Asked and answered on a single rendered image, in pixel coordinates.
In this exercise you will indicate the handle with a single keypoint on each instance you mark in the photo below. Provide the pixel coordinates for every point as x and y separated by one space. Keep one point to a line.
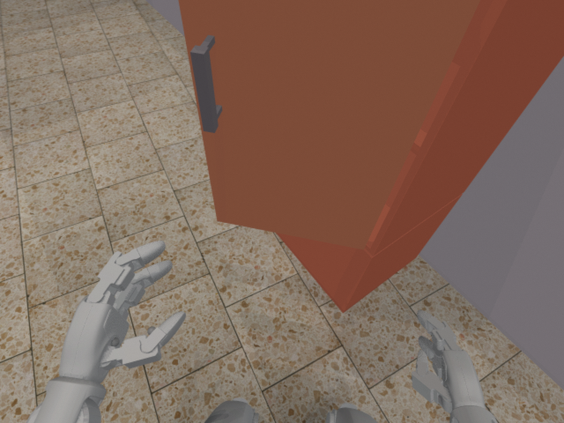
200 58

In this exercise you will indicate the robot left thigh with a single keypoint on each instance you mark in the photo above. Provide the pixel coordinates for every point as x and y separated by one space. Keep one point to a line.
233 412

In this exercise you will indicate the right robot forearm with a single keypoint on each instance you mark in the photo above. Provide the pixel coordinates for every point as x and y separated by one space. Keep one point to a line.
471 414

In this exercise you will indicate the left robot forearm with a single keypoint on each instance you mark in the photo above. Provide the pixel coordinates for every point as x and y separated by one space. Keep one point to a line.
70 400

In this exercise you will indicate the left robot hand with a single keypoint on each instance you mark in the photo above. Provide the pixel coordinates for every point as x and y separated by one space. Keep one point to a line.
101 316

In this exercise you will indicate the cupboard door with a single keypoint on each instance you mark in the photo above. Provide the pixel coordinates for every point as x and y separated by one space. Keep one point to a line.
321 101

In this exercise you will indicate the robot right shin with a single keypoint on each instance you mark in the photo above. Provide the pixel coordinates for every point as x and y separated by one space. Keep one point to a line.
347 405

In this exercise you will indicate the right robot hand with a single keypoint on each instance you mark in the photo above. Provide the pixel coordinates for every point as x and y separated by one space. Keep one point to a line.
452 365

